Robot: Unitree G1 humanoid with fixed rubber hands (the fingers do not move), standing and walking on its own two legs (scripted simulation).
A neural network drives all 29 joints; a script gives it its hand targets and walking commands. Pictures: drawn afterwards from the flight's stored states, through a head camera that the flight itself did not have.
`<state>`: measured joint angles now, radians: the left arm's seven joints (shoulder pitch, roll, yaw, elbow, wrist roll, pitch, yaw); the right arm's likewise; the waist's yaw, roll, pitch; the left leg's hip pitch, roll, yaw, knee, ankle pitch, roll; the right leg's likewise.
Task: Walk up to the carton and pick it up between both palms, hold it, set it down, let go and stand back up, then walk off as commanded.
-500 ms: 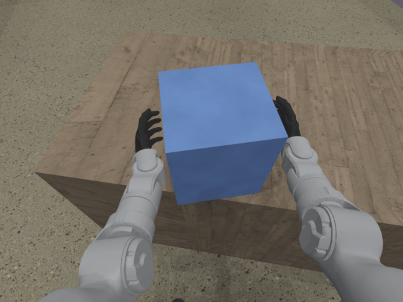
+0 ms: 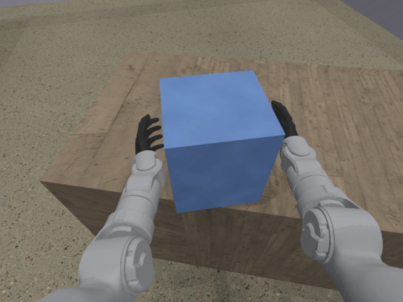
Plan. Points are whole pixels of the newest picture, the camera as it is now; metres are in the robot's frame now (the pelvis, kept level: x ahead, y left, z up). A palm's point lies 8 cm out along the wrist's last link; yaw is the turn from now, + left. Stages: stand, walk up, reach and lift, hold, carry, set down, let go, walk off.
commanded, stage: reach and lift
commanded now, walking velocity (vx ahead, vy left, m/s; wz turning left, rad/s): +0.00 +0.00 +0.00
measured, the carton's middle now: (213, 144) +0.45 +0.04 +0.04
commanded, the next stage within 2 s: none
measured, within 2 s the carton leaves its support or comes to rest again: neither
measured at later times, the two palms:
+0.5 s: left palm (126, 139) +0.36 +0.19 +0.14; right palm (286, 128) +0.41 -0.10 +0.14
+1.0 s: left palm (120, 122) +0.37 +0.20 +0.17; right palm (288, 117) +0.41 -0.10 +0.18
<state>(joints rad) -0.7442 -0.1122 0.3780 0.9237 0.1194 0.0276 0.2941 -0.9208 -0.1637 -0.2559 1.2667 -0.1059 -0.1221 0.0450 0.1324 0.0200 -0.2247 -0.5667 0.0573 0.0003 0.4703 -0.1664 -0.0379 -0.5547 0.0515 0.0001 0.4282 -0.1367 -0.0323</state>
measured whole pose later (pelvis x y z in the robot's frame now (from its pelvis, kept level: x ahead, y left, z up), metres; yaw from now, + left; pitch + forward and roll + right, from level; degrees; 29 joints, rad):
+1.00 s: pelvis -0.01 +0.01 +0.01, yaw +0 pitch +3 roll -2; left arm -0.82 -0.01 0.38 0.75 0.10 0.38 0.20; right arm -0.92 -0.05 -0.29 1.00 -0.06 0.23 -0.05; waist 0.06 0.01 -0.15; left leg -0.33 0.06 0.00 0.47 -0.18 -0.03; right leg -0.29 0.05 0.00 0.36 -0.12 -0.01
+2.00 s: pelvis -0.02 +0.01 +0.01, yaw +0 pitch -1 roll -2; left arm -0.82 0.03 0.38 0.61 0.11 0.55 0.15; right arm -0.92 -0.02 -0.25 0.86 0.01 0.38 -0.11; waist 0.02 0.01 -0.13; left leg -0.27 0.06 0.00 0.47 -0.18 -0.03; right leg -0.23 0.05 0.00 0.35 -0.11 -0.01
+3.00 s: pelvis -0.02 +0.01 +0.01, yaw +0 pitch -2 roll -2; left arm -0.82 0.03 0.38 0.42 0.14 0.73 0.12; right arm -0.92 -0.02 -0.20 0.69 0.11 0.54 -0.17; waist -0.01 0.01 -0.14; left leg -0.24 0.06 0.00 0.47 -0.18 -0.03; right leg -0.20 0.05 0.00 0.35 -0.11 -0.01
